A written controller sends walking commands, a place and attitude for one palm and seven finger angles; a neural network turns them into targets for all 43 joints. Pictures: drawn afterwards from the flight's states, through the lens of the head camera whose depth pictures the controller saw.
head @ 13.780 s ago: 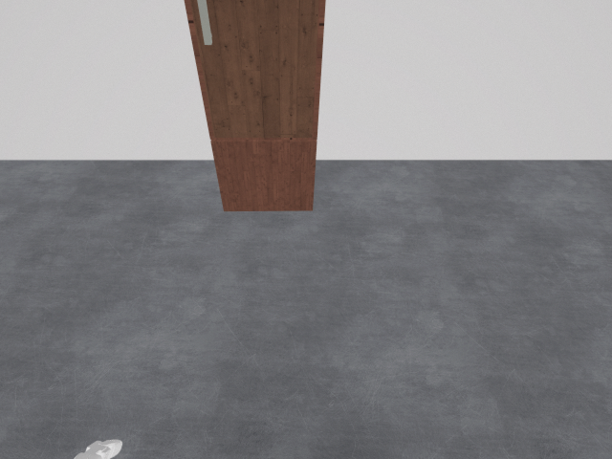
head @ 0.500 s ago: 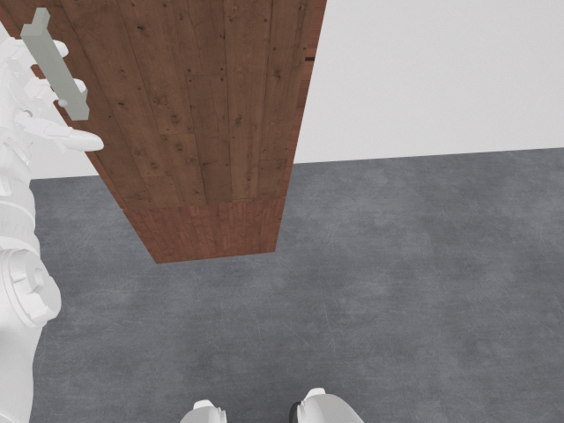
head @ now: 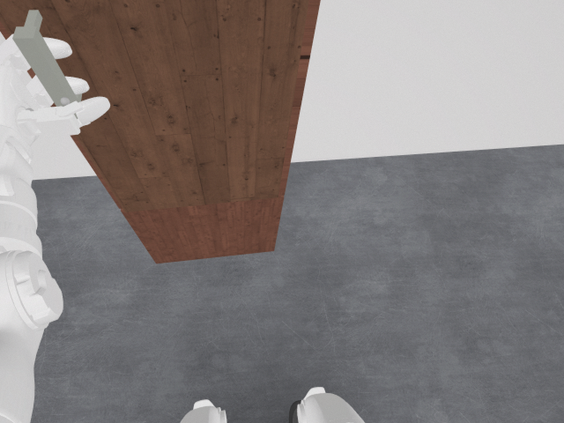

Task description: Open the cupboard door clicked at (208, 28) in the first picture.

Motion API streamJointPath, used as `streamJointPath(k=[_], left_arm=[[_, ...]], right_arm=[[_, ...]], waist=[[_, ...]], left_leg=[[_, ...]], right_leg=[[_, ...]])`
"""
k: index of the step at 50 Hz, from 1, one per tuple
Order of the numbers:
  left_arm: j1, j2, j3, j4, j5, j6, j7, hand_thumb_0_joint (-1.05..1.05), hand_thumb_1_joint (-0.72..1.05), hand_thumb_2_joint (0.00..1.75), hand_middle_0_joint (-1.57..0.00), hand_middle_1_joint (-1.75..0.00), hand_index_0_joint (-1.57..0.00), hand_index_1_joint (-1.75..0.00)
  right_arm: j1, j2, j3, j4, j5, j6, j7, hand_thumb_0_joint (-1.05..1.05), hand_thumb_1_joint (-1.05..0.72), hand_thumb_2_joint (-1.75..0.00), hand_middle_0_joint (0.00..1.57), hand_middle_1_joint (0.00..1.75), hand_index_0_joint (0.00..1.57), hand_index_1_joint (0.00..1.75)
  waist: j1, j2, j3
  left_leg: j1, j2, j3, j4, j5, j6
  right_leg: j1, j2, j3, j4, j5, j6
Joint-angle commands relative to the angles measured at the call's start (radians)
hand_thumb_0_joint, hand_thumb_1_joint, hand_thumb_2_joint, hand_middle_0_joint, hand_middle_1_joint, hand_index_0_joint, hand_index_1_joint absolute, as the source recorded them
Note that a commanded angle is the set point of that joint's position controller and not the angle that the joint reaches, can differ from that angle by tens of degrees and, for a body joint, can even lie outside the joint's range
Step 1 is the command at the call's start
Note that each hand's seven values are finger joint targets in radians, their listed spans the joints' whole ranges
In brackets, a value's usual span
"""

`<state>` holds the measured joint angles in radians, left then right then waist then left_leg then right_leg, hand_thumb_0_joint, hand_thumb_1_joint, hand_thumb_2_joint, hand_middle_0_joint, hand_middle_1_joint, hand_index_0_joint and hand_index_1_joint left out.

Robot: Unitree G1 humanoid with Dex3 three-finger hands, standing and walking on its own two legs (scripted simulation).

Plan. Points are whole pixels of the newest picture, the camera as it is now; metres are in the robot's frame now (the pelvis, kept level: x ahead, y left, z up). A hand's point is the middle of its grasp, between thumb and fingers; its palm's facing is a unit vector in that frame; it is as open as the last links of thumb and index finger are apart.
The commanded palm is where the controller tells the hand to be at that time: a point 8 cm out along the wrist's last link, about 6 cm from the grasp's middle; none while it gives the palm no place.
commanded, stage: close the thumb around the handle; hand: left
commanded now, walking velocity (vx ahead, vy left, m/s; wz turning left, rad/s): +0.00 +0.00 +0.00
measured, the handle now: (55, 70) +0.57 +0.25 +0.12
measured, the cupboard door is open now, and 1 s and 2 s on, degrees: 1 22 49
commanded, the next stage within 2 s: pull the door open along its arc in 0.32 s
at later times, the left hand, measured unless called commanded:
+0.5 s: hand (67, 102) +0.52 +0.23 +0.12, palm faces +0.02 -1.00 +0.00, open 5.8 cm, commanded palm +0.48 +0.27 +0.12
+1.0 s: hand (93, 174) +0.41 +0.18 +0.12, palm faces +0.08 -1.00 +0.04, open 6.1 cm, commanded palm +0.34 +0.23 +0.12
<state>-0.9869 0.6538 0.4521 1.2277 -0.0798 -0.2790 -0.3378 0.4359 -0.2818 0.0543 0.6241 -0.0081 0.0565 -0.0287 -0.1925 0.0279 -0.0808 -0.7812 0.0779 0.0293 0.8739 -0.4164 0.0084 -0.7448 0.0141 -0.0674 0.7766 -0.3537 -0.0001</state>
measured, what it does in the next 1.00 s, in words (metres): stands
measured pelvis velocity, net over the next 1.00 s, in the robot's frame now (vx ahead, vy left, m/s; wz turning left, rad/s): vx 0.01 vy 0.00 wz -0.02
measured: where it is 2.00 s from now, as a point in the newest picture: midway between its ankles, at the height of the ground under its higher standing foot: outside the picture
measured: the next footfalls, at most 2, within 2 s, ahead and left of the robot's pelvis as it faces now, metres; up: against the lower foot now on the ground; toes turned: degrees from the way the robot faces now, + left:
none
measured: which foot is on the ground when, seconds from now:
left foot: down 0.00-1.00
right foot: down 0.00-1.00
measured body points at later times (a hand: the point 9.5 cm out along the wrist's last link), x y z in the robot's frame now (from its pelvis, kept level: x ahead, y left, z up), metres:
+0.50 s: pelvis +0.00 +0.00 +0.00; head +0.11 +0.02 +0.44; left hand +0.51 +0.28 +0.13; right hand -0.01 -0.27 -0.10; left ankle -0.01 +0.11 -0.70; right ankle +0.00 -0.13 -0.70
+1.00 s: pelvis +0.01 +0.00 +0.02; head +0.05 +0.00 +0.46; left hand +0.40 +0.23 +0.12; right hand +0.11 -0.25 -0.09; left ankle -0.01 +0.11 -0.70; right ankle +0.00 -0.13 -0.70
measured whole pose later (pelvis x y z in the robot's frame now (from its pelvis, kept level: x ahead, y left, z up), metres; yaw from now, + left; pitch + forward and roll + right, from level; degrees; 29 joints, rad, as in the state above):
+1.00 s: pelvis +0.01 +0.00 +0.02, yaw -1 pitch +11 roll -1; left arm -0.34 0.26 0.30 0.48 -0.22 -0.17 -0.13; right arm 0.34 -0.25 0.02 0.53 0.03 0.04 0.01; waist -0.07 0.05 -0.12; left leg -0.53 0.06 0.08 0.75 -0.40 0.01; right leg -0.54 0.00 -0.02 0.70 -0.35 0.01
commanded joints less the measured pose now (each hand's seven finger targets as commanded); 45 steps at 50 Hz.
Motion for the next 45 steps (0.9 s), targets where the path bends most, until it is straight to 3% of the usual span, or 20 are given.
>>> streamJointPath(k=[1,4,6,7,9,12,15,16,17,19,21,23,26,29,30,33,41,43,44,45], left_arm=[[-0.413,0.292,0.05,-0.214,-0.026,-0.07,0.01,0.0,0.62,0.78,-0.38,-1.32,-0.38,-1.32],[-0.401,0.273,0.033,-0.201,-0.027,-0.065,0.01,0.0,0.79,0.85,-0.39,-1.34,-0.39,-1.34],[-0.403,0.299,0.054,-0.212,-0.025,-0.073,0.01,0.0,0.9,0.9,-0.4,-1.35,-0.4,-1.35],[-0.411,0.33,0.071,-0.217,-0.022,-0.075,0.012,0.0,0.9,0.9,-0.4,-1.35,-0.4,-1.35],[-0.384,0.331,0.074,-0.216,-0.024,-0.077,0.006,0.0,0.9,0.9,-0.4,-1.35,-0.4,-1.35],[-0.378,0.349,0.085,-0.224,-0.025,-0.081,-0.002,0.0,0.9,0.9,-0.4,-1.35,-0.4,-1.35],[-0.39,0.324,0.062,-0.213,-0.028,-0.075,-0.006,0.0,0.9,0.9,-0.4,-1.35,-0.4,-1.35],[-0.38,0.35,0.086,-0.217,-0.025,-0.08,-0.001,0.0,0.9,0.9,-0.4,-1.35,-0.4,-1.35],[-0.387,0.318,0.058,-0.205,-0.026,-0.074,-0.002,0.0,0.9,0.9,-0.4,-1.35,-0.4,-1.35],[-0.397,0.346,0.068,-0.192,-0.018,-0.068,0.0,0.0,0.9,0.9,-0.4,-1.35,-0.4,-1.35],[-0.41,0.351,0.078,-0.206,-0.023,-0.071,0.0,0.0,0.9,0.9,-0.4,-1.35,-0.4,-1.35],[-0.405,0.238,0.006,-0.208,-0.031,-0.066,-0.002,0.0,0.9,0.9,-0.4,-1.35,-0.4,-1.35],[-0.331,0.257,0.048,-0.231,-0.045,-0.072,0.002,0.0,0.9,0.9,-0.4,-1.35,-0.4,-1.35],[-0.256,0.228,0.035,-0.269,-0.053,-0.068,-0.001,0.0,0.9,0.9,-0.4,-1.35,-0.4,-1.35],[-0.212,0.209,0.029,-0.272,-0.06,-0.062,-0.002,0.0,0.9,0.9,-0.4,-1.35,-0.4,-1.35],[-0.104,0.193,0.036,-0.353,-0.081,-0.052,-0.003,0.0,0.9,0.9,-0.4,-1.35,-0.4,-1.35],[0.275,0.069,0.029,-0.669,-0.163,-0.012,0.019,0.0,0.9,0.9,-0.4,-1.35,-0.4,-1.35],[0.362,0.003,0.003,-0.72,-0.182,0.009,0.034,0.0,0.9,0.9,-0.4,-1.35,-0.4,-1.35],[0.366,-0.031,0.047,-0.785,-0.212,0.023,0.109,0.0,0.9,0.9,-0.4,-1.35,-0.4,-1.35],[0.396,-0.09,0.002,-0.825,-0.204,0.038,0.156,0.0,0.9,0.9,-0.4,-1.35,-0.4,-1.35]], right_arm=[[0.174,-0.188,-0.075,-0.051,0.0,-0.012,-0.008,0.0,-0.9,-0.9,0.2,0.3,0.2,0.3],[0.164,-0.182,-0.072,-0.056,0.005,-0.01,-0.007,0.0,-0.9,-0.9,0.2,0.3,0.2,0.3],[0.164,-0.184,-0.073,-0.06,0.003,-0.01,-0.008,0.0,-0.9,-0.9,0.2,0.3,0.2,0.3],[0.163,-0.185,-0.071,-0.058,0.004,-0.008,-0.009,0.0,-0.9,-0.9,0.2,0.3,0.2,0.3],[0.16,-0.183,-0.072,-0.064,0.007,-0.008,-0.01,0.0,-0.9,-0.9,0.2,0.3,0.2,0.3],[0.156,-0.183,-0.07,-0.068,0.008,-0.004,-0.011,0.0,-0.9,-0.9,0.2,0.3,0.2,0.3],[0.148,-0.183,-0.07,-0.07,0.011,-0.004,-0.013,0.0,-0.9,-0.9,0.2,0.3,0.2,0.3],[0.154,-0.185,-0.071,-0.071,0.008,-0.003,-0.014,0.0,-0.9,-0.9,0.2,0.3,0.2,0.3],[0.148,-0.183,-0.07,-0.071,0.011,-0.003,-0.014,0.0,-0.9,-0.9,0.2,0.3,0.2,0.3],[0.151,-0.186,-0.069,-0.068,0.01,-0.003,-0.017,0.0,-0.9,-0.9,0.2,0.3,0.2,0.3],[0.157,-0.187,-0.071,-0.07,0.008,-0.004,-0.019,0.0,-0.9,-0.9,0.2,0.3,0.2,0.3],[0.156,-0.175,-0.074,-0.067,0.008,-0.009,-0.013,0.0,-0.9,-0.9,0.2,0.3,0.2,0.3],[0.16,-0.184,-0.078,-0.073,0.003,-0.007,-0.008,0.0,-0.9,-0.9,0.2,0.3,0.2,0.3],[0.136,-0.179,-0.08,-0.09,0.008,-0.005,-0.002,0.0,-0.9,-0.9,0.2,0.3,0.2,0.3],[0.129,-0.177,-0.081,-0.096,0.011,-0.004,-0.001,0.0,-0.9,-0.9,0.2,0.3,0.2,0.3],[0.102,-0.174,-0.086,-0.122,0.018,0.0,0.001,0.0,-0.9,-0.9,0.2,0.3,0.2,0.3],[0.001,-0.147,-0.093,-0.203,0.044,-0.018,0.015,0.0,-0.9,-0.9,0.2,0.3,0.2,0.3],[-0.032,-0.138,-0.09,-0.217,0.049,-0.029,0.019,0.0,-0.9,-0.9,0.2,0.3,0.2,0.3],[-0.06,-0.119,-0.09,-0.221,0.051,-0.038,0.021,0.0,-0.9,-0.9,0.2,0.3,0.2,0.3],[-0.078,-0.117,-0.09,-0.223,0.05,-0.048,0.025,0.0,-0.9,-0.9,0.2,0.3,0.2,0.3]], waist=[[0.013,0.113,-0.463],[0.014,0.112,-0.432],[0.017,0.109,-0.438],[0.022,0.113,-0.446],[0.027,0.095,-0.448],[0.033,0.124,-0.452],[0.021,0.122,-0.417],[0.032,0.108,-0.426],[0.017,0.121,-0.423],[0.017,0.114,-0.404],[0.016,0.107,-0.432],[0.007,0.124,-0.439],[0.037,0.13,-0.483],[0.058,0.131,-0.468],[0.064,0.094,-0.454],[0.096,0.104,-0.457],[0.171,0.057,-0.416],[0.174,0.022,-0.358],[0.211,0.002,-0.331],[0.199,0.019,-0.314]], left_leg=[[0.35,-0.04,-0.061,-0.074,0.458,0.024],[0.317,-0.045,-0.05,-0.083,0.432,0.024],[0.309,-0.047,-0.046,-0.08,0.422,0.028],[0.298,-0.046,-0.044,-0.083,0.419,0.027],[0.288,-0.049,-0.039,-0.082,0.414,0.029],[0.294,-0.049,-0.037,-0.084,0.429,0.027],[0.284,-0.05,-0.036,-0.088,0.392,0.028],[0.29,-0.049,-0.042,-0.085,0.405,0.029],[0.294,-0.05,-0.037,-0.088,0.396,0.029],[0.27,-0.05,-0.037,-0.086,0.383,0.029],[0.278,-0.051,-0.037,-0.084,0.395,0.032],[0.316,-0.05,-0.043,-0.085,0.408,0.026],[0.356,-0.046,-0.045,-0.081,0.459,0.022],[0.35,-0.046,-0.036,-0.093,0.444,0.02],[0.339,-0.045,-0.036,-0.099,0.451,0.021],[0.35,-0.045,-0.026,-0.113,0.477,0.02],[0.374,-0.046,-0.005,-0.16,0.565,0.022],[0.356,-0.051,0.003,-0.181,0.505,0.019],[0.336,-0.055,0.002,-0.193,0.475,0.012],[0.348,-0.055,0.002,-0.207,0.46,0.006]], right_leg=[[0.18,0.045,0.025,-0.048,0.38,-0.013],[0.199,0.041,0.029,-0.054,0.388,-0.009],[0.215,0.043,0.035,-0.054,0.394,-0.01],[0.231,0.04,0.039,-0.054,0.401,-0.008],[0.25,0.04,0.043,-0.055,0.413,-0.007],[0.254,0.038,0.043,-0.051,0.427,-0.009],[0.231,0.038,0.043,-0.06,0.394,-0.007],[0.235,0.04,0.04,-0.054,0.397,-0.011],[0.222,0.038,0.043,-0.059,0.392,-0.006],[0.222,0.036,0.044,-0.061,0.384,-0.005],[0.24,0.037,0.048,-0.058,0.402,-0.005],[0.207,0.039,0.036,-0.058,0.389,-0.006],[0.211,0.043,0.029,-0.049,0.401,-0.014],[0.226,0.041,0.027,-0.053,0.394,-0.013],[0.243,0.042,0.024,-0.054,0.406,-0.014],[0.277,0.04,0.023,-0.055,0.432,-0.017],[0.401,0.034,0.024,-0.069,0.514,-0.021],[0.41,0.031,0.02,-0.082,0.499,-0.017],[0.407,0.033,0.009,-0.093,0.467,-0.015],[0.401,0.033,0.003,-0.096,0.442,-0.015]])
